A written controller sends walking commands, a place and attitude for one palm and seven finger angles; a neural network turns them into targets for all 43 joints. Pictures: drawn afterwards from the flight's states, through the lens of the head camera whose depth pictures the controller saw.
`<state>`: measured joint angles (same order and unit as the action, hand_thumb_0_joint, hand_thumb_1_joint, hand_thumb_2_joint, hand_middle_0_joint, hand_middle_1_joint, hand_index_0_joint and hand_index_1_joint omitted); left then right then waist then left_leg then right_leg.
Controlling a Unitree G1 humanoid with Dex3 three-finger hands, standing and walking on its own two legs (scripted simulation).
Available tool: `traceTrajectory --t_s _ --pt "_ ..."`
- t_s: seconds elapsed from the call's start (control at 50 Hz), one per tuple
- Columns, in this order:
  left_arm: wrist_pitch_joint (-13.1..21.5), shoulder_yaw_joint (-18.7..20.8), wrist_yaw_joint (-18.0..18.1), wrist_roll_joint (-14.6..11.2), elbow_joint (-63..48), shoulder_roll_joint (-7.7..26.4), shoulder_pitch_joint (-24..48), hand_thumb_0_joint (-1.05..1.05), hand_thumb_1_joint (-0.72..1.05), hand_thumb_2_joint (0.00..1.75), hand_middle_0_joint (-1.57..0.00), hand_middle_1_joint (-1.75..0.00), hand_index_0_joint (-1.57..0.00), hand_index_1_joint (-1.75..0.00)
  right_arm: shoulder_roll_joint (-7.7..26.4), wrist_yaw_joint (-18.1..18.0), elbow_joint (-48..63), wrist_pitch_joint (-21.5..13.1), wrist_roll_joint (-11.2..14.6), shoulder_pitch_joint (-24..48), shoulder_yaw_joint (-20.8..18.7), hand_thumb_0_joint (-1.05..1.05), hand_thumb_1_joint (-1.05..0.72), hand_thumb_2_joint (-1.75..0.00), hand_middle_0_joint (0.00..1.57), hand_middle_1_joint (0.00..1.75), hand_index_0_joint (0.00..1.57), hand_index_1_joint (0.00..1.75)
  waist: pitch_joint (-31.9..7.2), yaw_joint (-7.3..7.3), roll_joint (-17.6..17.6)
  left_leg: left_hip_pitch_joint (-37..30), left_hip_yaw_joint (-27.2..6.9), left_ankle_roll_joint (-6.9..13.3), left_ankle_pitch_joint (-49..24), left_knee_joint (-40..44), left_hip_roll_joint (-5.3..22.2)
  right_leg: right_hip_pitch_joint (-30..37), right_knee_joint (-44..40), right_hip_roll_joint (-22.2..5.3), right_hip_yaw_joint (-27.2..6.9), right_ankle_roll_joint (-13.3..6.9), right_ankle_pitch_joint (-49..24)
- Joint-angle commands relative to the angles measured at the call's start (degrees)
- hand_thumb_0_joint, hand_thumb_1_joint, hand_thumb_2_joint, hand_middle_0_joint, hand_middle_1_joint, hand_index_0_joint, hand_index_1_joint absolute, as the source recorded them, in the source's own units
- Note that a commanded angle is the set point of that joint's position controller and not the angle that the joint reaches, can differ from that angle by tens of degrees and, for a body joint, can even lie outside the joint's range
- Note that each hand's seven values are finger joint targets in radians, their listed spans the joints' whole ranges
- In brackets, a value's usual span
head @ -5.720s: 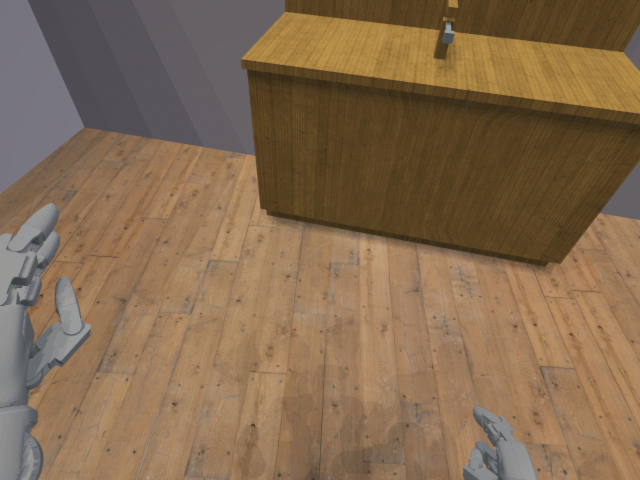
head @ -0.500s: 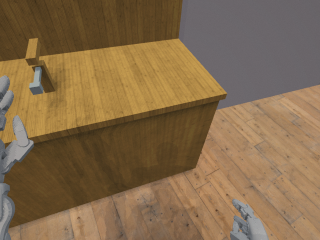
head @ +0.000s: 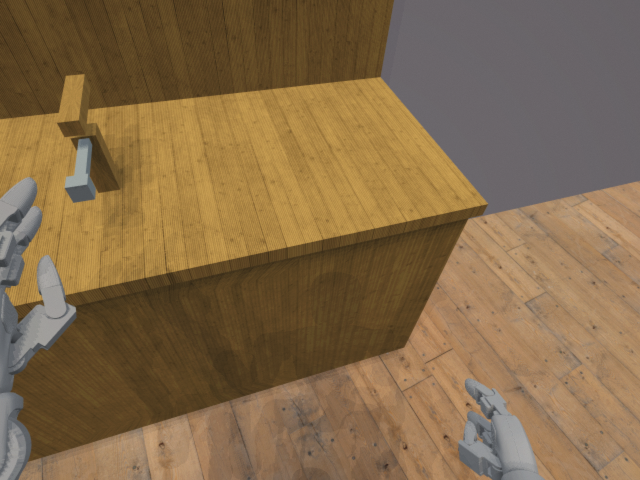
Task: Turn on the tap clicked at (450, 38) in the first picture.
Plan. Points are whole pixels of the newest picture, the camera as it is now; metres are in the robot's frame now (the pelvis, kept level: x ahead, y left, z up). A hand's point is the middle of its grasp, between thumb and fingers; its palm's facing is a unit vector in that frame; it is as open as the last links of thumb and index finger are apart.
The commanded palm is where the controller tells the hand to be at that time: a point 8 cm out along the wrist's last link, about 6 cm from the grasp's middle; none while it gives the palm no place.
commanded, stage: shuffle to correct the standing spot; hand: left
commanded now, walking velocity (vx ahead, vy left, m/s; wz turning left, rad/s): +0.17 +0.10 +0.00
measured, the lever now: (80, 188) +0.45 +0.38 +0.09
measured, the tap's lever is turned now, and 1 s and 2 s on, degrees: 0 0 0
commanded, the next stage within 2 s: come to a stop and stand still in 0.78 s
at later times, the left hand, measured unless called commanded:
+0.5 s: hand (72, 273) +0.25 +0.25 +0.18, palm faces +0.38 -0.84 -0.38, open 7.4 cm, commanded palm +0.18 +0.30 +0.19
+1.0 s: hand (0, 217) +0.30 +0.34 +0.19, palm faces +0.42 -0.83 -0.36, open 7.4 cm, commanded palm +0.25 +0.39 +0.19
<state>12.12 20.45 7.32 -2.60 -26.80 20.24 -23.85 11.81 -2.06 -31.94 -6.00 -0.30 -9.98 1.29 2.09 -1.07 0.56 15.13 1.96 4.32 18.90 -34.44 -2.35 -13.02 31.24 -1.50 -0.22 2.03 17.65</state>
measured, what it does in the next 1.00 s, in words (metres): steps to the left: left foot, then right foot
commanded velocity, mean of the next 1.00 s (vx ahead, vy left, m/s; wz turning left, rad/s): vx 0.13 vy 0.05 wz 0.00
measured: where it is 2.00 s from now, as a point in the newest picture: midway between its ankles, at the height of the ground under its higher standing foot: outside the picture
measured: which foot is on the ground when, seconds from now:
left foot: down 0.00-0.44, up 0.46-0.66, down 0.68-1.00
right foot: down 0.00-0.70, up 0.72-0.84, down 0.86-1.00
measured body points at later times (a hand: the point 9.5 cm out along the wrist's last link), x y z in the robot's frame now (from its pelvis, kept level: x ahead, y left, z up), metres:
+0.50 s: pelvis +0.03 +0.02 -0.01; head +0.04 +0.02 +0.44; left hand +0.22 +0.30 +0.20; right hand +0.18 -0.22 -0.10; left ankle +0.00 +0.08 -0.68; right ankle +0.03 -0.10 -0.73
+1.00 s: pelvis +0.09 +0.10 +0.00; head +0.10 +0.11 +0.45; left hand +0.27 +0.38 +0.21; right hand +0.26 -0.10 -0.09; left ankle +0.12 +0.20 -0.70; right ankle +0.09 -0.02 -0.73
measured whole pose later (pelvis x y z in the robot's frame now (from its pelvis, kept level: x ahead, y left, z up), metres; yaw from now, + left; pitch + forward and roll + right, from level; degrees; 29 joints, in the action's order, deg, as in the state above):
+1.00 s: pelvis +0.09 +0.10 +0.00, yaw +0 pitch -3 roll -1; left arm 11.6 20.1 7.9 -2.7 -32.0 20.4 -25.9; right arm 9.5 -1.4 -36.0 -6.3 0.4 -11.9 2.5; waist 2.5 -1.4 -0.7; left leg 22.5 2.7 0.3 24.1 -49.7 1.4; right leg -11.7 33.2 -0.6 3.8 -0.7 18.8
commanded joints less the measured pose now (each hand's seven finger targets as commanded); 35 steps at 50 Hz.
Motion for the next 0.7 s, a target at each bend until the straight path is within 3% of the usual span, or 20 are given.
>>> traceTrajectory --t_s 0.0,0.16,0.2,0.22,0.26,0.28,0.32,0.36,0.38,0.4,0.42,0.44,0.46,0.48,0.52,0.58,0.62,0.64,0.66,0.68 --pt "3.9 6.2 1.0 -0.1 -14.0 9.5 6.1 0.00 0.90 0.90 -0.20 -0.30 -0.20 -0.30 7.6 -0.4 8.6 -2.7 0.2 3.9 -2.8 0.00 -0.90 -0.90 0.20 0.30 0.20 0.30 -8.1 1.12 -6.8 -1.7 -7.0 -1.0 -15.0 6.9 7.1 2.3 2.2 -0.8 1.0 -4.2 -13.0" --pt "4.1 8.1 1.5 -0.7 -14.1 11.1 2.4 0.00 0.90 0.90 -0.20 -0.30 -0.20 -0.30 7.3 0.1 8.4 -1.3 0.9 3.9 -3.4 0.00 -0.90 -0.90 0.20 0.30 0.20 0.30 -10.2 1.33 0.1 2.4 -2.4 -2.4 -17.3 -4.5 3.6 7.2 2.2 -7.0 -6.9 -8.1 -20.1" --pt "4.1 7.7 1.4 -1.0 -14.7 10.5 3.3 0.00 0.90 0.90 -0.20 -0.30 -0.20 -0.30 7.5 0.2 8.1 -0.9 1.2 3.7 -3.3 0.00 -0.90 -0.90 0.20 0.30 0.20 0.30 -8.8 1.80 -3.2 0.2 -4.7 -2.7 -19.8 -1.4 4.6 3.1 6.6 -5.3 -4.4 -6.9 -17.5" --pt "4.2 8.3 1.4 -1.1 -15.4 11.0 3.6 0.00 0.90 0.90 -0.20 -0.30 -0.20 -0.30 7.7 0.1 8.3 -0.7 1.2 3.7 -3.3 0.00 -0.90 -0.90 0.20 0.30 0.20 0.30 -8.1 2.00 -7.9 -2.9 -8.5 -2.7 -23.4 2.8 6.7 -1.5 10.8 -2.3 -0.3 -5.1 -13.9" --pt "4.4 8.8 1.0 -0.9 -17.5 12.0 4.9 0.00 0.90 0.90 -0.20 -0.30 -0.20 -0.30 7.6 0.1 8.7 -1.2 0.7 3.2 -3.5 0.00 -0.90 -0.90 0.20 0.30 0.20 0.30 -6.8 2.35 -15.7 -14.2 -16.1 -0.9 -33.8 9.4 11.9 -14.6 15.7 2.0 4.7 -1.7 5.2" --pt "4.5 7.4 1.0 -0.5 -17.0 10.5 5.2 0.00 0.90 0.90 -0.20 -0.30 -0.20 -0.30 7.2 0.4 8.5 -1.5 0.1 2.7 -3.4 0.00 -0.90 -0.90 0.20 0.30 0.20 0.30 -6.0 2.65 -14.3 -16.5 -17.7 -0.5 -37.0 10.3 13.3 -17.1 15.6 2.2 5.2 -2.0 10.7" --pt "4.1 6.6 1.3 0.0 -15.5 9.5 4.8 0.00 0.90 0.90 -0.20 -0.30 -0.20 -0.30 7.6 0.7 8.5 -1.9 -0.1 2.4 -3.6 0.00 -0.90 -0.90 0.20 0.30 0.20 0.30 -6.3 2.40 -10.7 -15.4 -14.7 -0.4 -37.2 8.8 13.0 -13.6 10.3 1.6 6.0 -2.9 8.8" --pt "3.6 7.3 1.7 0.1 -13.6 10.1 2.8 0.00 0.90 0.90 -0.20 -0.30 -0.20 -0.30 7.7 0.6 8.9 -1.5 0.1 4.0 -3.1 0.00 -0.90 -0.90 0.20 0.30 0.20 0.30 -7.8 0.89 -7.5 -3.8 -7.8 -1.3 -30.1 3.1 10.1 2.1 -2.1 0.8 6.6 -4.4 -1.2" --pt "3.5 8.3 1.9 0.2 -11.4 10.8 0.9 0.00 0.90 0.90 -0.20 -0.30 -0.20 -0.30 7.6 0.4 8.9 -1.0 0.2 4.6 -3.1 0.00 -0.90 -0.90 0.20 0.30 0.20 0.30 -10.6 -0.50 -1.6 9.8 -5.5 -2.1 -23.2 -6.4 8.0 16.9 -4.8 -3.0 1.1 -7.2 -8.8" --pt "3.5 8.5 2.0 -0.2 -9.9 11.9 -0.1 0.00 0.90 0.90 -0.20 -0.30 -0.20 -0.30 7.1 0.3 9.0 -0.7 0.4 3.9 -3.6 0.00 -0.90 -0.90 0.20 0.30 0.20 0.30 -13.1 -0.51 9.7 20.6 -0.1 -2.7 -11.2 -22.1 2.6 24.6 -7.7 -14.8 -16.6 -13.0 -7.5" --pt "3.8 8.0 1.5 -1.1 -10.1 10.7 -0.1 0.00 0.90 0.90 -0.20 -0.30 -0.20 -0.30 8.9 0.3 9.3 -1.0 1.1 3.8 -5.4 0.00 -0.90 -0.90 0.20 0.30 0.20 0.30 -8.4 -0.01 14.5 25.4 -2.2 -3.3 9.1 -32.4 1.4 18.1 -13.1 -22.8 -29.4 -17.4 -4.7" --pt "4.2 9.4 1.8 -1.2 -11.7 11.8 -0.5 0.00 0.90 0.90 -0.20 -0.30 -0.20 -0.30 8.7 0.6 8.3 -0.4 0.9 3.7 -5.3 0.00 -0.90 -0.90 0.20 0.30 0.20 0.30 -4.1 0.18 8.6 26.8 -6.3 -3.7 12.6 -36.8 4.3 11.3 -15.4 -24.3 -29.4 -17.7 2.0" --pt "4.3 11.7 1.9 -1.1 -12.9 13.7 -1.2 0.00 0.90 0.90 -0.20 -0.30 -0.20 -0.30 8.5 0.9 7.7 0.5 0.8 3.9 -4.7 0.00 -0.90 -0.90 0.20 0.30 0.20 0.30 -2.9 0.20 3.5 27.9 -8.2 -3.4 13.7 -36.0 6.3 9.8 -14.7 -23.7 -27.1 -17.2 3.0" --pt "4.5 9.3 1.7 -0.7 -12.8 11.1 -1.1 0.00 0.90 0.90 -0.20 -0.30 -0.20 -0.30 6.8 1.1 7.1 1.1 0.9 4.0 -3.7 0.00 -0.90 -0.90 0.20 0.30 0.20 0.30 -2.3 0.82 1.9 26.3 -8.1 -3.2 11.9 -33.6 8.1 7.7 -14.0 -21.9 -20.4 -15.8 -0.2" --pt "4.8 8.5 2.1 -0.1 -12.9 10.7 1.4 0.00 0.90 0.90 -0.20 -0.30 -0.20 -0.30 6.1 0.5 6.3 1.0 1.0 4.6 -3.4 0.00 -0.90 -0.90 0.20 0.30 0.20 0.30 -2.7 1.48 4.5 17.6 -4.1 -3.2 6.7 -25.8 8.2 0.9 -14.5 -17.9 -11.4 -13.1 -4.6" --pt "4.1 6.9 2.5 0.3 -14.1 10.4 4.4 0.00 0.90 0.90 -0.20 -0.30 -0.20 -0.30 4.9 -0.8 5.3 -0.5 0.8 4.6 -3.4 0.00 -0.90 -0.90 0.20 0.30 0.20 0.30 -2.3 1.48 6.0 -1.0 3.8 -3.1 -0.6 -8.4 5.1 -8.0 -12.7 -12.9 -1.9 -9.0 0.5" --pt "3.6 6.1 2.3 0.2 -13.6 9.8 5.1 0.00 0.90 0.90 -0.20 -0.30 -0.20 -0.30 5.3 -1.4 5.6 -1.5 0.8 3.7 -4.1 0.00 -0.90 -0.90 0.20 0.30 0.20 0.30 -2.2 1.69 2.2 -6.9 6.5 -3.4 -1.1 -0.4 2.2 -8.0 -6.2 -8.4 1.3 -6.7 4.9" --pt "3.8 6.2 2.1 0.2 -15.3 9.9 6.5 0.00 0.90 0.90 -0.20 -0.30 -0.20 -0.30 6.4 -1.8 6.2 -1.9 0.9 3.3 -4.7 0.00 -0.90 -0.90 0.20 0.30 0.20 0.30 -2.7 1.88 -3.1 -8.3 0.7 -2.0 1.4 4.2 4.4 -8.9 1.5 -5.9 2.5 -5.3 5.7" --pt "3.9 6.4 2.0 -0.2 -16.8 9.7 7.4 0.00 0.90 0.90 -0.20 -0.30 -0.20 -0.30 7.9 -2.3 7.3 -2.5 1.2 3.5 -5.3 0.00 -0.90 -0.90 0.20 0.30 0.20 0.30 -2.1 2.20 -13.2 -11.3 -12.8 1.5 1.1 11.0 12.1 -15.0 13.1 -0.3 5.9 -2.0 6.9" --pt "4.2 7.4 2.3 0.1 -17.5 10.2 8.6 0.00 0.90 0.90 -0.20 -0.30 -0.20 -0.30 8.0 -2.1 8.0 -3.0 1.0 3.0 -5.0 0.00 -0.90 -0.90 0.20 0.30 0.20 0.30 -3.5 2.14 -16.9 -11.4 -23.5 6.0 -3.1 17.2 17.5 -18.5 24.3 3.4 5.6 -0.9 14.8"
